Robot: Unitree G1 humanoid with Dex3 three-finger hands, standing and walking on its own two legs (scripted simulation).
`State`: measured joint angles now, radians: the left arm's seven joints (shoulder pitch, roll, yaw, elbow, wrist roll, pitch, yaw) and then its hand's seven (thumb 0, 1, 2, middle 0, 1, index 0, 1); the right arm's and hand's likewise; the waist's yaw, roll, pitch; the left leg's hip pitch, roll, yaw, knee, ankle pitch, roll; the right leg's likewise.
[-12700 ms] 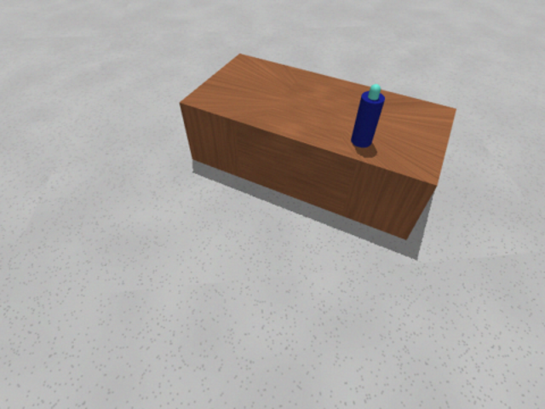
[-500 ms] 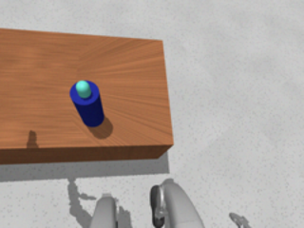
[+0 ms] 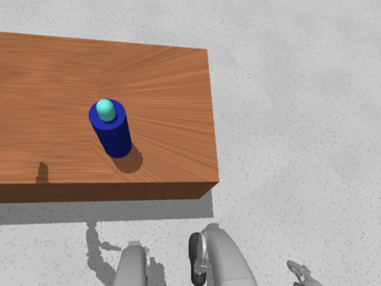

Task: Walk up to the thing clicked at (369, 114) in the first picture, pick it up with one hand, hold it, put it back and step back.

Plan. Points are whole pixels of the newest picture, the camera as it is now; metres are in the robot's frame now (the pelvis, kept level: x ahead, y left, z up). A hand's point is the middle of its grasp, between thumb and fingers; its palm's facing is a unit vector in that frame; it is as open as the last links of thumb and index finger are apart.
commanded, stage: go down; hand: left
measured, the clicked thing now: (112, 128) +0.51 +0.16 -0.18
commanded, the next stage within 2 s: approach in 1.94 s
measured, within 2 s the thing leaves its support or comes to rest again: neither
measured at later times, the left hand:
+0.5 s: hand out of the picture +0.45 +0.36 +0.08, palm faces +0.13 -0.99 +0.01, open 17.3 cm
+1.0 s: hand out of the picture +0.45 +0.36 +0.08, palm faces +0.13 -0.99 +0.01, open 17.3 cm
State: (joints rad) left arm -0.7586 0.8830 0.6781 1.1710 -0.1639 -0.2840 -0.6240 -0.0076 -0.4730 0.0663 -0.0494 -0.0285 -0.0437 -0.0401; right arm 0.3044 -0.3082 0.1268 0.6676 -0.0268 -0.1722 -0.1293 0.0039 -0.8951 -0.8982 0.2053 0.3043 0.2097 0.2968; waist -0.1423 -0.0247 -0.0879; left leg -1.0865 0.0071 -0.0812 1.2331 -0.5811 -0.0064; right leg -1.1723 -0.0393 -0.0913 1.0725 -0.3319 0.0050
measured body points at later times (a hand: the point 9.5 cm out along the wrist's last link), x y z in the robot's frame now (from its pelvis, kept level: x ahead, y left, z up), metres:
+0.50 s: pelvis +0.00 +0.00 +0.00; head +0.16 +0.05 +0.42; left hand +0.44 +0.42 +0.08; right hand +0.07 -0.27 -0.09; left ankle -0.01 +0.11 -0.64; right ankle +0.09 -0.14 -0.64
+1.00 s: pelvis +0.00 +0.00 +0.00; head +0.16 +0.04 +0.41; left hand +0.44 +0.42 +0.08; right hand +0.06 -0.27 -0.10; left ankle -0.01 +0.11 -0.64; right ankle +0.09 -0.14 -0.64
